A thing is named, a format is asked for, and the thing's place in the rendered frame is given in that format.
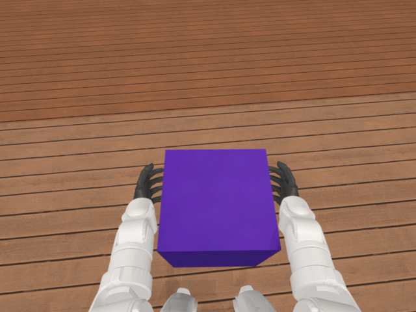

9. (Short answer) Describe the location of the carton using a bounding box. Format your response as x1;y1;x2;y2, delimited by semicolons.
157;149;281;268

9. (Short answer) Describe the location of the robot left forearm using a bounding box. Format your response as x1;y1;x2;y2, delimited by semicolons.
88;198;158;312

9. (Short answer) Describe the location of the robot left hand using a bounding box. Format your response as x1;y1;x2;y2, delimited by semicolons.
133;163;164;204

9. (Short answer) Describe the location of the robot right hand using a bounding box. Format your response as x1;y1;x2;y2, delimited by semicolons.
268;161;299;206

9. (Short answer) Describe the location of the robot right thigh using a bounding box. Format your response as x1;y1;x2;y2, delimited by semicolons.
233;290;277;312

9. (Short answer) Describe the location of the left robot upper arm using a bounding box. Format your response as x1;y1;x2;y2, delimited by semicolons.
90;297;153;312

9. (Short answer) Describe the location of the right robot upper arm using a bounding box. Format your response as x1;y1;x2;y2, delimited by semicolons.
293;296;361;312

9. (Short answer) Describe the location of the robot right forearm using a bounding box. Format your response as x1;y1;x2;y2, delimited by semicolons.
278;196;361;311

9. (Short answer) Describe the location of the left robot shin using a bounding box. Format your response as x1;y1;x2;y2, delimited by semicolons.
177;287;190;295

